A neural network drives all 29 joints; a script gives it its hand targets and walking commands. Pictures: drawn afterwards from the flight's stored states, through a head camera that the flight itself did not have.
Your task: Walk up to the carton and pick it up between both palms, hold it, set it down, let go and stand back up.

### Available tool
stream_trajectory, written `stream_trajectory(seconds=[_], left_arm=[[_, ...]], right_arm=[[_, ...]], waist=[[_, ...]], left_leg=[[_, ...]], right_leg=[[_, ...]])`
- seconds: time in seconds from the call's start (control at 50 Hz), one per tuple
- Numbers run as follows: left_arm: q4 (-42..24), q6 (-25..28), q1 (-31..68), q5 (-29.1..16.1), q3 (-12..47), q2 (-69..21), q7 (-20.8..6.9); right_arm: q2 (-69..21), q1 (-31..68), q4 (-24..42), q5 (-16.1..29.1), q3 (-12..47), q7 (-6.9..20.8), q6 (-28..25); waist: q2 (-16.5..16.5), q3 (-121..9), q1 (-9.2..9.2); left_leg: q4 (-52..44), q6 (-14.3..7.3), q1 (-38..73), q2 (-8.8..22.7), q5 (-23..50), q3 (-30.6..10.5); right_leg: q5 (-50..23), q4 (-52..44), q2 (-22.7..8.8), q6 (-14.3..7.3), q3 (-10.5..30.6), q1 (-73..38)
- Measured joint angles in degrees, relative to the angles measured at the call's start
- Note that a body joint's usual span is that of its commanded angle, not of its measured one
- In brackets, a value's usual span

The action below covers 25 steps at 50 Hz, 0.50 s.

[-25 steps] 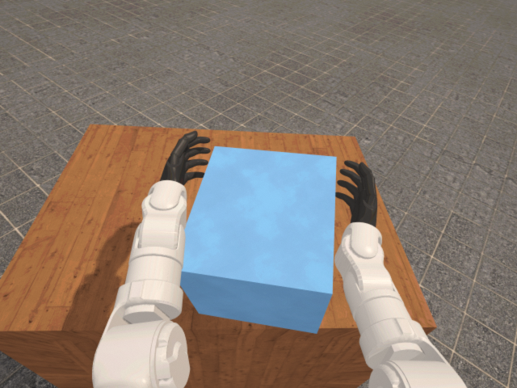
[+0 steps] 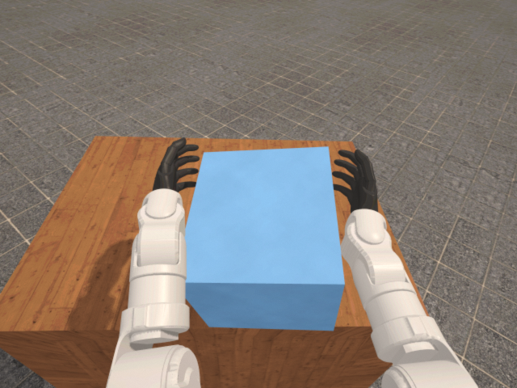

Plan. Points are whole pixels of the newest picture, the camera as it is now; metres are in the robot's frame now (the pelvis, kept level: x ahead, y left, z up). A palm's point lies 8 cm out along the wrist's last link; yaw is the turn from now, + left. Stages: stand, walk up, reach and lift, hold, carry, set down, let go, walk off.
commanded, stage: reach and lift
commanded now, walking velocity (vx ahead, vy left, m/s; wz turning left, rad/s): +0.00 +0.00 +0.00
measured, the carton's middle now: (267, 239) +0.35 -0.02 +0.07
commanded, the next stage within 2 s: hold in 1.12 s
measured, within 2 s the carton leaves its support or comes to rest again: neither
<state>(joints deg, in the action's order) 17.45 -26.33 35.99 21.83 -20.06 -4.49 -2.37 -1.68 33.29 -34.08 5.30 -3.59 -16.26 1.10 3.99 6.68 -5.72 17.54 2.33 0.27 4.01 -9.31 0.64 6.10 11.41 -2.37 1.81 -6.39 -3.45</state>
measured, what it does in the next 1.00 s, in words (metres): stands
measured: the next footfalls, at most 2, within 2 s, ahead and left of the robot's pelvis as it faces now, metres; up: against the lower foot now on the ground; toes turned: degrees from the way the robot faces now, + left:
none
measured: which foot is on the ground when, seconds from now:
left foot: down 0.00-1.00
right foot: down 0.00-1.00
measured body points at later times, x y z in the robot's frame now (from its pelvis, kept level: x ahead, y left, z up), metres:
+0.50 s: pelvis -0.01 +0.01 +0.00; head -0.02 +0.04 +0.45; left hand +0.38 +0.14 +0.16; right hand +0.36 -0.16 +0.15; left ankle +0.01 +0.14 -0.75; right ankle +0.01 -0.14 -0.75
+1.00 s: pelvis +0.00 +0.00 +0.00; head -0.03 +0.03 +0.44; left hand +0.38 +0.16 +0.17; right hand +0.37 -0.14 +0.17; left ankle +0.01 +0.14 -0.75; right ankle +0.01 -0.14 -0.75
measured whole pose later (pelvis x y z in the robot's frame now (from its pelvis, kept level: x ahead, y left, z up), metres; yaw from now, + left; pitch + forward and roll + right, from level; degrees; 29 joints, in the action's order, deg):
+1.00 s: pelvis +0.00 +0.00 +0.00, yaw +1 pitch -13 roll -1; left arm 3.0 -40.3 33.9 24.3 -21.6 -5.2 -5.0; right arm -2.5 36.2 -28.5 7.2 -1.6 -15.0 9.4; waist 3.8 9.5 -6.2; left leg 18.2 2.2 4.7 3.3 -10.1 -0.2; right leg 7.8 13.1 -2.8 1.9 -6.6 -7.9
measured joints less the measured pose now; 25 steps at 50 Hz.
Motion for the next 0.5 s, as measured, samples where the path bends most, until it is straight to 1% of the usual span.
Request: stream_trajectory(seconds=[0.14, 0.24, 0.32, 0.5], left_arm=[[-4.6, -4.6, -0.5, 1.5, -1.1, 0.0, -1.6], [-6.7, -7.0, -0.6, 2.1, -1.5, -0.3, -2.1], [-7.4, -7.9, -0.4, 2.4, -1.3, -1.2, -1.6], [-8.8, -8.9, 0.5, 1.9, -0.1, -2.8, 1.2]], right_arm=[[-1.1, 1.0, 1.6, -0.7, 0.3, 0.2, 3.5], [-1.9, 1.0, 2.0, -1.2, -0.4, 0.6, 4.5], [-1.7, 0.9, 2.2, -1.4, -1.2, 1.6, 4.7], [0.3, 2.5, 2.3, -0.1, -2.3, 3.6, 5.0]], waist=[[0.3, 0.7, -0.11], [0.3, 1.7, -0.29], [0.1, 2.3, -0.16], [-0.2, 1.5, 0.22]], left_leg=[[-0.4, -0.1, 2.3, -0.6, 0.2, -0.9], [-0.1, -0.5, 2.9, -1.1, 0.2, -0.9], [0.3, -0.8, 2.4, -1.3, 0.3, -0.6], [0.9, -0.8, -0.1, -1.1, 0.4, 0.4]], right_leg=[[0.5, 0.4, -0.5, 0.1, -0.8, -2.4], [0.4, 0.5, -1.0, 0.4, -0.8, -3.1], [0.1, 0.7, -1.2, 0.7, -0.4, -2.6], [0.0, 2.1, -1.0, 0.5, 0.9, 0.8]])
